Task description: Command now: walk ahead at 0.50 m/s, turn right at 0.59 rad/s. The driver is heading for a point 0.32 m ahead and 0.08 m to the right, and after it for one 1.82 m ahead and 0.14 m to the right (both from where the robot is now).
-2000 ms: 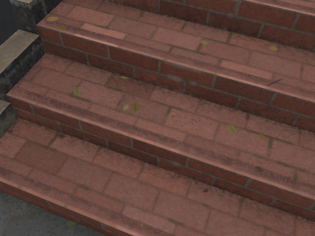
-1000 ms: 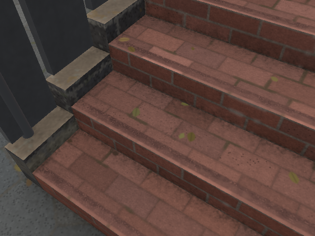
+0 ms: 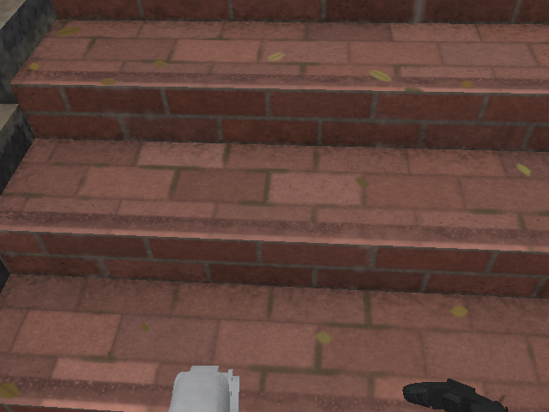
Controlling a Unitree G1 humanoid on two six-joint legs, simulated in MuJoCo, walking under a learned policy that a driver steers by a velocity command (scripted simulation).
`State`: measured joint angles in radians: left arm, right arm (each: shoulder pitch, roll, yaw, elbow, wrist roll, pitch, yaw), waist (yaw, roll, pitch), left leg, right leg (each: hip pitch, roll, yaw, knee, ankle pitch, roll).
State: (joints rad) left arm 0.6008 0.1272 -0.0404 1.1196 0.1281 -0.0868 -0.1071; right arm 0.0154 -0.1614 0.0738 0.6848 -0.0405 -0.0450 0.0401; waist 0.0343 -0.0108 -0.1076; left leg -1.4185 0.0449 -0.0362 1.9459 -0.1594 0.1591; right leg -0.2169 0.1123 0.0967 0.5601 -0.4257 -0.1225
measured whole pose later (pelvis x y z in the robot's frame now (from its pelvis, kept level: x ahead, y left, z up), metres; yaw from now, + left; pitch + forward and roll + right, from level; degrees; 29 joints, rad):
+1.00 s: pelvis +0.38 -0.12 +0.28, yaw -20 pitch +6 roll -2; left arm 0.20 0.21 0.01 1.02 0.02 -0.07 -0.01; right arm 0.18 -0.22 -0.04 0.97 -0.02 -0.08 0.06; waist 0.03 0.04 -0.08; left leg -0.82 0.05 -0.13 1.49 -0.24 -0.03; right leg -0.58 0.01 -0.18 0.72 -0.25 -0.08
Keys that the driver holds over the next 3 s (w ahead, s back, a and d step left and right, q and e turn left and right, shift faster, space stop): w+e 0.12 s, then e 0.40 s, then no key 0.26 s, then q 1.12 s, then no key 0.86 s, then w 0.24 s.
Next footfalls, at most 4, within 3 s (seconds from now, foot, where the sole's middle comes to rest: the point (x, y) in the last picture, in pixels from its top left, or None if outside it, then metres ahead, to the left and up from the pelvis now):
0.12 left None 0.26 0.12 -0.61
0.68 right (443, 394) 0.46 -0.25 -0.46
1.20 left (313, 376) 0.49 -0.01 -0.46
1.66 right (434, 375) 0.49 -0.24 -0.46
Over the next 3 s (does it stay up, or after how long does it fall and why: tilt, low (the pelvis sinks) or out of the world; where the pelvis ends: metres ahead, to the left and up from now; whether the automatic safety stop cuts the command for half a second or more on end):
stays up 0.51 -0.09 0.31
